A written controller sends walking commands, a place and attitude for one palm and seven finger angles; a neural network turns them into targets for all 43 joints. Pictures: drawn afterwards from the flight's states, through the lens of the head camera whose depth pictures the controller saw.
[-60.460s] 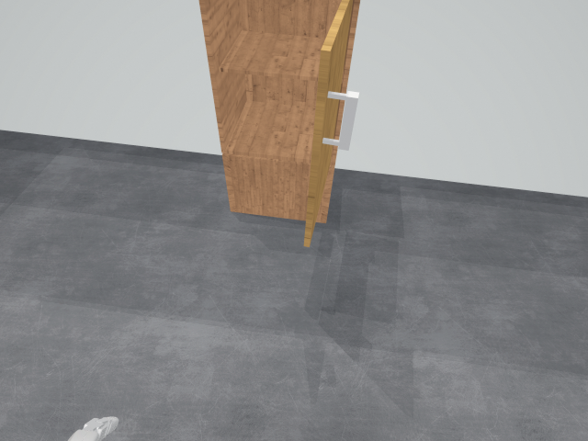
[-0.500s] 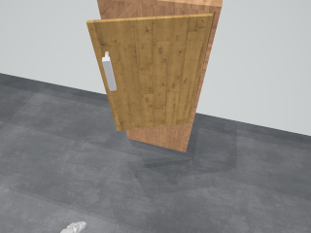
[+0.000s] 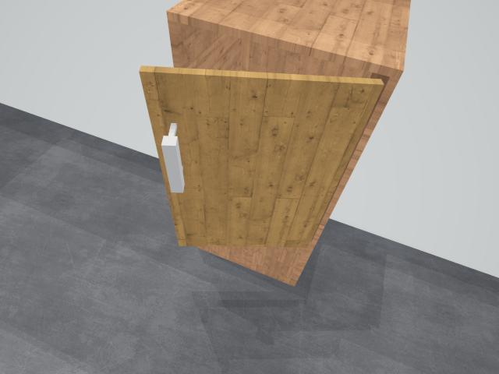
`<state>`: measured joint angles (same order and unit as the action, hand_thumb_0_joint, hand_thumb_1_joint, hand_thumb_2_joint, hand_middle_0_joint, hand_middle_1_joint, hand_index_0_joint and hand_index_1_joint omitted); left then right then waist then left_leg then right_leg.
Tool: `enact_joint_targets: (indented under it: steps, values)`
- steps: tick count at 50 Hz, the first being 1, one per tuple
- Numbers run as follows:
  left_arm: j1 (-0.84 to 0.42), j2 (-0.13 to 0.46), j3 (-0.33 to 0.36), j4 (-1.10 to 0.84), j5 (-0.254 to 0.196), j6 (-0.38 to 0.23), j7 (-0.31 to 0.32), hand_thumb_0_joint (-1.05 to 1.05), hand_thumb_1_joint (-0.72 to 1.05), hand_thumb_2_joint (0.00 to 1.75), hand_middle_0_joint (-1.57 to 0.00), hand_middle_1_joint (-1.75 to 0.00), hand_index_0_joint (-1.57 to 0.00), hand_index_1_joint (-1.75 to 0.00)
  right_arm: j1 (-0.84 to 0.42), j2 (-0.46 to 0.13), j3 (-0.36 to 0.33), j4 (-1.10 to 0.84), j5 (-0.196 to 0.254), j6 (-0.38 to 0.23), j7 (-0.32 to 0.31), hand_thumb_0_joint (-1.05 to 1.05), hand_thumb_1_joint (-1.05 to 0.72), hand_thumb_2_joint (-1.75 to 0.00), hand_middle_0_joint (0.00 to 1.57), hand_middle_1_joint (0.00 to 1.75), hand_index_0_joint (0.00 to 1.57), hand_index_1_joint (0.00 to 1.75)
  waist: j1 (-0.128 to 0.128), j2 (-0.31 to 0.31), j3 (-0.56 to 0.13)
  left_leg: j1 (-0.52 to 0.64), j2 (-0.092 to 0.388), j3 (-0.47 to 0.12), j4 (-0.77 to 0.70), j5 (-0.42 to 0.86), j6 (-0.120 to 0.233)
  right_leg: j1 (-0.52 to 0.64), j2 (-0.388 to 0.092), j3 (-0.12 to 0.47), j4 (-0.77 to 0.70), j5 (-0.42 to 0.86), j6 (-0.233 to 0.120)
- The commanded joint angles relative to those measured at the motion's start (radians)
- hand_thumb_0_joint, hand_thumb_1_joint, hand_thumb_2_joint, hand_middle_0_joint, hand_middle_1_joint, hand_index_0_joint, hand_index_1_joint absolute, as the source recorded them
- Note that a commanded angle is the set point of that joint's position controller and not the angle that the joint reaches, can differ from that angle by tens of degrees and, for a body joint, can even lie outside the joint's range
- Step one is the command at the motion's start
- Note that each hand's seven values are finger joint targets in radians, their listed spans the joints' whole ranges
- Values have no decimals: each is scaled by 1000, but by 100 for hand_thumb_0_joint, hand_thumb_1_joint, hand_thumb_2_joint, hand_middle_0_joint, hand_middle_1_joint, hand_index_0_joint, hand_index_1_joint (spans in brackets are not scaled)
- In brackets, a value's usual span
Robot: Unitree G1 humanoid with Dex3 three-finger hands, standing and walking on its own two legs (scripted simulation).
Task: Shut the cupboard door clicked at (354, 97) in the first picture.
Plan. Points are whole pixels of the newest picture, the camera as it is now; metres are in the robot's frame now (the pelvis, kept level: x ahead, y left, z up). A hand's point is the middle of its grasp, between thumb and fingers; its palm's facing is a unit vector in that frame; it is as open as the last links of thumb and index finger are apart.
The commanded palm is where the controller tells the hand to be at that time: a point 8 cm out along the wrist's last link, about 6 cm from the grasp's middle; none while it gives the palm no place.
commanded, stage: come to a stop and stand still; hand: left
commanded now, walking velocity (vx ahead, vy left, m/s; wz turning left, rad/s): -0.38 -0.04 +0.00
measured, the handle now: (175, 158) +0.49 +0.18 +0.03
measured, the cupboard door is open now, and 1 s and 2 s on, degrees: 23 23 23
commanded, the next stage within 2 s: look again from close up in 1.42 s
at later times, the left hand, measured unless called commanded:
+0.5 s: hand out of the picture +0.10 +0.16 -0.16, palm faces +0.07 -0.97 -0.25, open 7.3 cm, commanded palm none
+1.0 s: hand out of the picture -0.03 +0.17 -0.16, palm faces +0.03 -0.98 -0.20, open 7.3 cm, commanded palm none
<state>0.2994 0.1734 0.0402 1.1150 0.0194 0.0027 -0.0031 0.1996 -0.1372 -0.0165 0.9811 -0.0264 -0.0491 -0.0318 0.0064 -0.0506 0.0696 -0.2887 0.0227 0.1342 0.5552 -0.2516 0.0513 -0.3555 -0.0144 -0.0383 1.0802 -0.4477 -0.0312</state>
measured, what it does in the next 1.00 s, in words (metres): steps on the spot: right foot, then left foot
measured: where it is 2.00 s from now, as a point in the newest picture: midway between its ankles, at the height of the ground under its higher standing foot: outside the picture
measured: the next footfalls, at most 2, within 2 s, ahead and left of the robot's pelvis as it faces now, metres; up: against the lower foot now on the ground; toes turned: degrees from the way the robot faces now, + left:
right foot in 0.20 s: +0.14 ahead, -0.18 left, +0.00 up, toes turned -2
left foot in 0.58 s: +0.01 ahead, +0.10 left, +0.00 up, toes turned +2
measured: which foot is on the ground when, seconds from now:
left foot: down 0.00-0.22, up 0.24-0.56, down 0.58-1.00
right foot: up 0.00-0.18, down 0.20-0.58, up 0.60-0.82, down 0.84-1.00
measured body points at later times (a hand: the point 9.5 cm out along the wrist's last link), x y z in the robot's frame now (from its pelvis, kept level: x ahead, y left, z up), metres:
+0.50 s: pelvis +0.02 -0.04 +0.00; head +0.07 -0.04 +0.45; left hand +0.09 +0.21 -0.14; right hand +0.11 -0.29 -0.14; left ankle -0.03 +0.09 -0.69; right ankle +0.10 -0.18 -0.73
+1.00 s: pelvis -0.03 +0.00 +0.01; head -0.01 +0.00 +0.46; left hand -0.03 +0.23 -0.15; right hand +0.00 -0.23 -0.15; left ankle -0.03 +0.10 -0.73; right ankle -0.05 -0.12 -0.73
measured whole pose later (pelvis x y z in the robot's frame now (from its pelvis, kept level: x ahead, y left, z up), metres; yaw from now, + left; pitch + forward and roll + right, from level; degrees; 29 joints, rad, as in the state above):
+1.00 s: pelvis -0.03 +0.00 +0.01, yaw +0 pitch -1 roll +0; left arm 0.27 0.15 0.01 1.11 0.01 0.01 0.03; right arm 0.22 -0.17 -0.01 1.08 0.00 0.00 -0.03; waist -0.01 0.01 0.06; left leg -0.17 -0.02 0.05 0.41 -0.22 0.02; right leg -0.14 0.00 0.02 0.42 -0.25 0.00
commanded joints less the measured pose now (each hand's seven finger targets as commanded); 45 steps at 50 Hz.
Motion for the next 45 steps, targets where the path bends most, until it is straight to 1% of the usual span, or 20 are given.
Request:
enact_joint_targets:
  steps: [1,3,8,9,11,13,18,23,26,27,28,29,30,31,34,38,41,43,44,45]
  values:
    - [49,8,-1,-60,-4,6,13,0,90,90,-20,-30,-20,-30,56,-144,-17,-1,3,8,-20,0,-90,-90,20,30,20,30,16,135,-63,78,253,-164,-244,611,104,1,-62,46,-198,86,49]
    - [39,14,-3,-65,-4,16,20,0,90,90,-20,-30,-20,-30,44,-163,-23,4,6,18,-22,0,-90,-90,20,30,20,30,9,144,-91,109,244,-130,-198,703,97,53,-37,5,-329,130,57]
    - [51,95,23,-87,7,22,24,0,90,90,-20,-30,-20,-30,0,-189,-53,3,17,63,-11,0,-90,-90,20,30,20,30,35,165,-40,20,179,-113,-96,382,23,152,-34,12,-535,431,42]
    - [46,133,29,-95,12,17,26,0,90,90,-20,-30,-20,-30,9,-175,-59,-3,19,72,-7,0,-90,-90,20,30,20,30,32,95,-36,-4,121,-84,-32,246,-13,152,-86,90,-555,599,16]
    - [9,226,38,-117,17,9,28,0,90,90,-20,-30,-20,-30,81,-116,-62,-6,24,91,5,0,-90,-90,20,30,20,30,5,-119,-62,-29,-44,-13,262,-245,-73,124,-342,297,-709,849,-127]
    - [-16,226,43,-128,15,7,38,0,90,90,-20,-30,-20,-30,53,-114,-65,-13,22,111,-1,0,-90,-90,20,30,20,30,23,-139,-78,-72,-35,-130,530,-393,-67,114,-394,352,-730,932,-207]
    - [-81,207,53,-172,13,10,58,0,90,90,-20,-30,-20,-30,6,-149,-60,-36,20,108,14,0,-90,-90,20,30,20,30,29,-133,-175,-167,-15,-184,580,-276,-95,241,-340,240,-678,862,-174]
    - [-67,222,59,-182,25,13,53,0,90,90,-20,-30,-20,-30,3,-132,-48,-46,22,94,24,0,-90,-90,20,30,20,30,42,-166,-182,-74,-27,-130,258,-261,-98,254,-305,242,-706,680,-150]
    - [-102,221,58,-181,19,23,43,0,90,90,-20,-30,-20,-30,96,-128,-45,-14,22,87,23,0,-90,-90,20,30,20,30,-7,-178,-159,110,-48,-77,-40,-88,-86,133,-244,215,-697,423,-80]
    - [-114,206,51,-185,12,28,40,0,90,90,-20,-30,-20,-30,131,-141,-45,-2,23,81,22,0,-90,-90,20,30,20,30,-25,-132,-147,207,-30,-91,-154,-9,-80,43,-205,183,-656,273,-37]
    - [-115,155,41,-197,0,36,37,0,90,90,-20,-30,-20,-30,134,-196,-52,-9,17,72,21,0,-90,-90,20,30,20,30,-30,65,-126,220,79,-229,-248,-34,-50,-46,-126,116,-556,133,8]
    - [-126,98,30,-215,-6,46,34,0,90,90,-20,-30,-20,-30,78,-265,-63,-41,6,71,16,0,-90,-90,20,30,20,30,-21,321,-50,61,258,-415,-348,-7,11,-68,-30,19,-445,-2,62]
    - [-159,111,29,-215,-1,58,36,0,90,90,-20,-30,-20,-30,0,-268,-55,-63,-2,78,9,0,-90,-90,20,30,20,30,-16,285,21,-130,296,-420,-390,-40,68,5,-18,67,-344,-37,55]
    - [-142,115,32,-205,3,61,30,0,90,90,-20,-30,-20,-30,-52,-247,-42,-73,-5,73,3,0,-90,-90,20,30,20,30,15,219,39,-159,257,-355,-386,-33,86,33,-20,77,-277,6,48]
    - [-94,116,27,-159,3,61,27,0,90,90,-20,-30,-20,-30,-59,-203,-25,-57,0,62,-8,0,-90,-90,20,30,20,30,34,243,43,-71,190,-269,-312,199,79,17,-1,90,-201,48,44]
    - [-79,93,3,-140,-6,33,25,0,90,90,-20,-30,-20,-30,20,-198,-25,-16,8,49,-13,0,-90,-90,20,30,20,30,11,204,-49,163,186,-261,-224,490,95,55,-1,45,-437,57,50]
    - [4,97,-4,-90,-10,10,34,0,90,90,-20,-30,-20,-30,54,-174,-26,13,26,43,-13,0,-90,-90,20,30,20,30,19,124,-124,176,127,-246,-135,442,33,233,-24,105,-725,361,31]
    - [-9,131,-7,-77,-6,-4,40,0,90,90,-20,-30,-20,-30,66,-126,-20,16,35,42,-6,0,-90,-90,20,30,20,30,-14,16,-84,124,57,-188,-139,213,-28,235,-143,203,-737,535,-20]
    - [-23,128,-13,-73,-6,-5,38,0,90,90,-20,-30,-20,-30,75,-119,-17,27,32,44,-1,0,-90,-90,20,30,20,30,-24,9,-78,156,42,-179,-162,187,-37,198,-150,193,-732,516,-30]
    - [-22,108,-12,-61,-7,-12,39,0,90,90,-20,-30,-20,-30,80,-123,-16,44,24,45,-3,0,-90,-90,20,30,20,30,-26,-79,-106,185,52,-173,-156,240,-40,212,-120,186,-718,576,-29]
